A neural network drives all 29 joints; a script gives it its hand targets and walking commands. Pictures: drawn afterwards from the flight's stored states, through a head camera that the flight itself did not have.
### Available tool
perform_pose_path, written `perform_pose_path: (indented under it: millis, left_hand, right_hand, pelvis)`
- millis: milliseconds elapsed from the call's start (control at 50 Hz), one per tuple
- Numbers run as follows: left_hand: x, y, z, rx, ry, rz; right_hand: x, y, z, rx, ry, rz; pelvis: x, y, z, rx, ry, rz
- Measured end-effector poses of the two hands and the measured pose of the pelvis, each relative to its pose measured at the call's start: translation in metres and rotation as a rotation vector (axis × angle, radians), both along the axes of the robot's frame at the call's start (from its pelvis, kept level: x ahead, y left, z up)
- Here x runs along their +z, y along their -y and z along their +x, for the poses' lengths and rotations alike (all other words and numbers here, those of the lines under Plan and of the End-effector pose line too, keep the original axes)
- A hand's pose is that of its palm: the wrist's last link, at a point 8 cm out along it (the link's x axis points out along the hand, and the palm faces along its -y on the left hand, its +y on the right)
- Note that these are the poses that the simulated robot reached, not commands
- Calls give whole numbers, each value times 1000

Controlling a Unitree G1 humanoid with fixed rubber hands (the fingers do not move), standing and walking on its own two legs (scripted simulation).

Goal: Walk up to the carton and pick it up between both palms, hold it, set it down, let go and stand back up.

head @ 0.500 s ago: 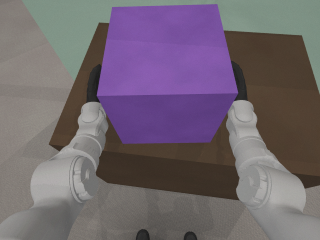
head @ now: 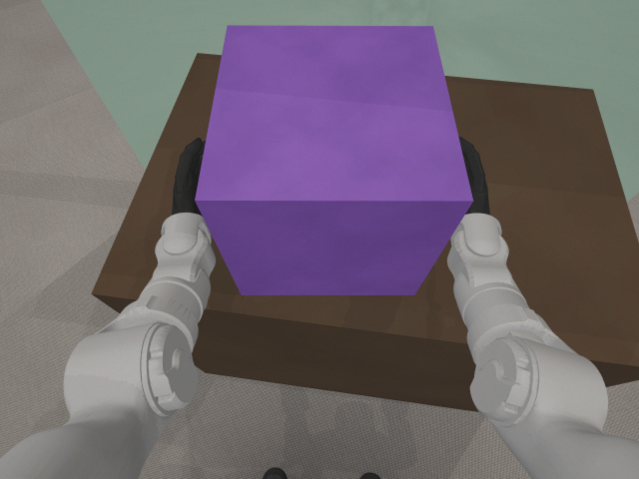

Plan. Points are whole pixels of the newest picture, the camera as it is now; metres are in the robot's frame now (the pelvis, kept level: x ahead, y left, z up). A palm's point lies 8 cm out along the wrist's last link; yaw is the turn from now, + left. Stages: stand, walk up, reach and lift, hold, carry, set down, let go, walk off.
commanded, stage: reach and lift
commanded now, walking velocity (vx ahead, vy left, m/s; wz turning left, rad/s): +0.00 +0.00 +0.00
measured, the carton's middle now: (329, 172) +0.50 +0.02 +0.02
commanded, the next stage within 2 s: none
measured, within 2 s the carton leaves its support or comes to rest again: leaves its support in 1.98 s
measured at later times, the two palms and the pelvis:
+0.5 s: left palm (192, 205) +0.43 +0.19 +0.03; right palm (469, 204) +0.45 -0.16 +0.04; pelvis +0.00 +0.00 +0.00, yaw +0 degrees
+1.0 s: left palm (193, 224) +0.41 +0.19 +0.02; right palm (470, 227) +0.42 -0.16 +0.03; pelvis -0.03 +0.00 -0.01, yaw -1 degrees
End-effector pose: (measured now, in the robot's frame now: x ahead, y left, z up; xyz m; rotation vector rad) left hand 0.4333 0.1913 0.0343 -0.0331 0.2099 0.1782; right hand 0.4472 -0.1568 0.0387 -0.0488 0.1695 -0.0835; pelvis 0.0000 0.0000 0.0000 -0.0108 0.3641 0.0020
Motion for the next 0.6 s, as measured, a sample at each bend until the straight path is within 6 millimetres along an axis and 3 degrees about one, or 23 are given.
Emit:
perform_pose_path:
  millis: [600]
  left_hand:
    - [-3,0,-1,-9,31,14]
  right_hand:
    - [-2,0,-5,5,54,-68]
  pelvis:
    - [-2,-4,-3,6,-48,-8]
